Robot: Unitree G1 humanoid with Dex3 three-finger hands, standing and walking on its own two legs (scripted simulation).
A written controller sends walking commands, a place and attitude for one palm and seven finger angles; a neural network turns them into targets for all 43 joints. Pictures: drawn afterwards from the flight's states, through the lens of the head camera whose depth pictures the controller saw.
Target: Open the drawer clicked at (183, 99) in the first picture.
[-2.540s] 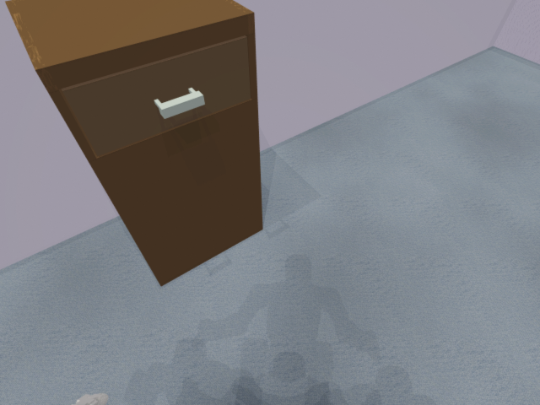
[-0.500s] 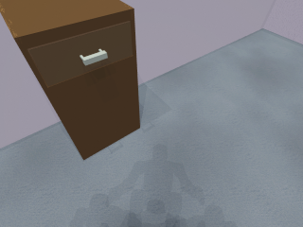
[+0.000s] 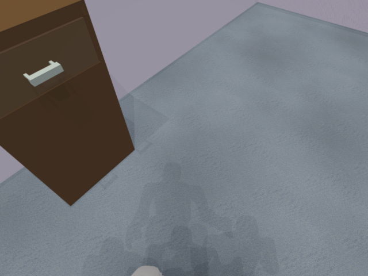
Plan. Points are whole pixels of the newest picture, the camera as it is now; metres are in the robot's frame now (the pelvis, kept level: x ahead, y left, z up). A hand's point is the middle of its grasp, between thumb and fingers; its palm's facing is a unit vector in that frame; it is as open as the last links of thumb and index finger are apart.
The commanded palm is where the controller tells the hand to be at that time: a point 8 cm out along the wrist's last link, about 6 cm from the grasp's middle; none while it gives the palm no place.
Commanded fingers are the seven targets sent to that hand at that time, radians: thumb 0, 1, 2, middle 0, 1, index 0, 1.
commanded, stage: walk to a spot facing it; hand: left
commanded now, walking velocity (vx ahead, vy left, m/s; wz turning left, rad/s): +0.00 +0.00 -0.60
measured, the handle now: (42, 71) +0.68 +0.56 +0.01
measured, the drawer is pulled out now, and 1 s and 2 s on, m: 0.00 0.00 0.00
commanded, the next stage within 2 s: turn to face it in 1.48 s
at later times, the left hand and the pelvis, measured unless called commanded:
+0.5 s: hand (105, 261) +0.16 +0.22 -0.17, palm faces -0.31 -0.94 -0.18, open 7.3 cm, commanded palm none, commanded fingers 0.00 0.90 0.90 -0.20 -0.30 -0.20 -0.30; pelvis +0.03 +0.05 +0.00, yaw -19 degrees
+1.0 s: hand (183, 200) +0.34 +0.04 -0.17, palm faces -0.54 -0.82 -0.21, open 7.2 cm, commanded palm none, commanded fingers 0.00 0.90 0.90 -0.20 -0.30 -0.20 -0.30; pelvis +0.16 -0.08 +0.00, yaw -34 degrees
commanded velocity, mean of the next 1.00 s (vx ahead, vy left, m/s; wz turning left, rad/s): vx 0.30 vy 0.00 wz -0.48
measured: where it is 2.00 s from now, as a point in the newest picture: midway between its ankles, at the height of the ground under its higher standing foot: (254, 229)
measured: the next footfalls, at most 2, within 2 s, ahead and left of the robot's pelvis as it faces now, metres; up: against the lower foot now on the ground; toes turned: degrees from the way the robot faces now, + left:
left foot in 0.18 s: +0.02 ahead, +0.15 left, +0.00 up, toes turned -8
right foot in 0.70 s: +0.14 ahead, -0.18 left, +0.00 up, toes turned -36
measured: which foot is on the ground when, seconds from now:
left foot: up 0.00-0.16, down 0.18-0.70, up 0.72-1.00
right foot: down 0.00-0.18, up 0.20-0.68, down 0.70-1.00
